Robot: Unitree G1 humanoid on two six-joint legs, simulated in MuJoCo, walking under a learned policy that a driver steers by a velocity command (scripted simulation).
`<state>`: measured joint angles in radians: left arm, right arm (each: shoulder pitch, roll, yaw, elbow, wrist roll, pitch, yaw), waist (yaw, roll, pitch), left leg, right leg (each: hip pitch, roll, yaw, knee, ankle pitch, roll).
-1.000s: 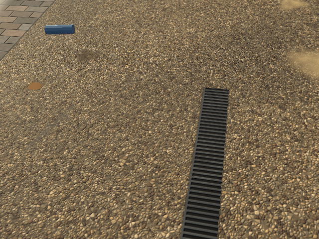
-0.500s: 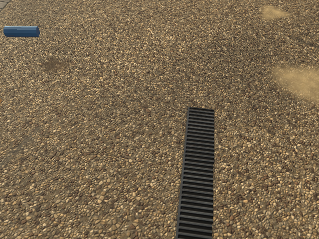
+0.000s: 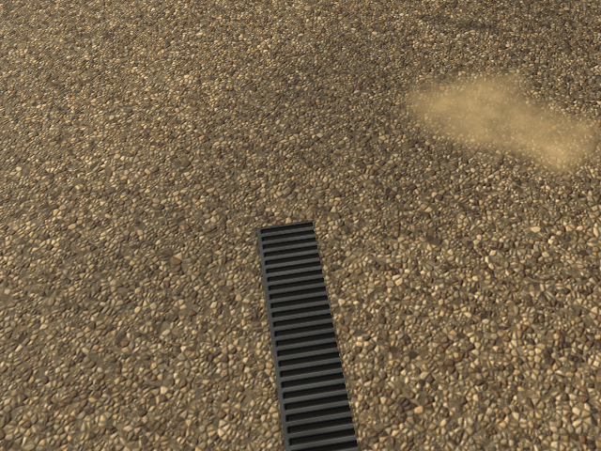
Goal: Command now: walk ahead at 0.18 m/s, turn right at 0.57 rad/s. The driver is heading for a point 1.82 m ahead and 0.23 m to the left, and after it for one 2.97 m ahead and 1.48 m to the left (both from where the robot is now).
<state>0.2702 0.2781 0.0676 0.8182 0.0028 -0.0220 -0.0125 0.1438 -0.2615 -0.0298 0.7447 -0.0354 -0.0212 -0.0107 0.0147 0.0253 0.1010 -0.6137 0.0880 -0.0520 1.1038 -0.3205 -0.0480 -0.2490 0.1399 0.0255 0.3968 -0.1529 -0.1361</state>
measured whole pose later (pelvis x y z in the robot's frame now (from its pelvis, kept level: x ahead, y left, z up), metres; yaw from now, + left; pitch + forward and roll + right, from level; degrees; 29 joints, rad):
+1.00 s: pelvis +0.11 +0.04 +0.00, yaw -8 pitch -2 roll +0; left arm 0.24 0.22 -0.01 1.06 0.01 0.00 0.03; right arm 0.24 -0.24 -0.01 1.02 -0.01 0.01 -0.02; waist -0.02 0.01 0.03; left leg -0.20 -0.03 0.00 0.38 -0.15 0.02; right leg -0.09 0.04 0.06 0.38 -0.26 -0.02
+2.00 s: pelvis +0.12 +0.02 +0.00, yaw -8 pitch -1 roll +0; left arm 0.33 0.14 -0.02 1.15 0.01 -0.02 0.05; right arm 0.28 -0.15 0.00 1.18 -0.01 0.01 -0.04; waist -0.01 0.00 0.03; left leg -0.19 -0.01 -0.02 0.40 -0.19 0.00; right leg -0.07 0.05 0.05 0.38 -0.29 -0.04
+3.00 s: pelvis +0.31 +0.06 +0.00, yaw -8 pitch +0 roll +0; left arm 0.23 0.20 0.05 1.01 0.03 -0.05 -0.03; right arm 0.46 -0.14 -0.03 1.10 -0.01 -0.09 0.00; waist -0.01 -0.03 0.02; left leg -0.01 -0.07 0.08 0.26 -0.26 0.09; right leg -0.56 -0.06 -0.04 1.06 -0.20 -0.07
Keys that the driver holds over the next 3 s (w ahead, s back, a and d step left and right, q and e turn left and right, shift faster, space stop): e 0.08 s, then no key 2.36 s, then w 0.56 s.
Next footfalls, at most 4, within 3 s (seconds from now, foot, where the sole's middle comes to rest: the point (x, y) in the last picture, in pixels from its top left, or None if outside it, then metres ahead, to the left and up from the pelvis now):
0.32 left None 0.20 0.13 -0.78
0.64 right None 0.10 -0.07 -0.78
2.76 left None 0.28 0.12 -0.78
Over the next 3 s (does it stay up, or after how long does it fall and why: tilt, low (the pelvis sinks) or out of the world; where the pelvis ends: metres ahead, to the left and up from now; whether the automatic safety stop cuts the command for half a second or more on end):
stays up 0.31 0.06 0.00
